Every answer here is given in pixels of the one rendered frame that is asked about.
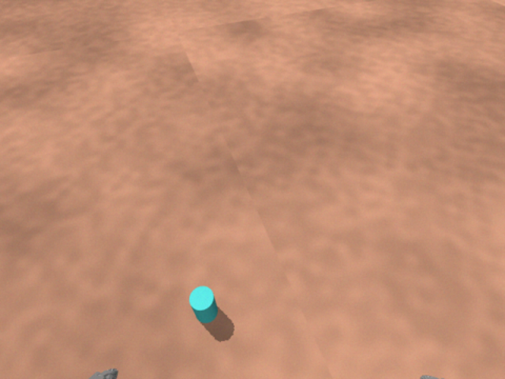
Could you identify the can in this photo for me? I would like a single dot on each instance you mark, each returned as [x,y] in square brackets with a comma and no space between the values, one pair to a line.
[203,303]

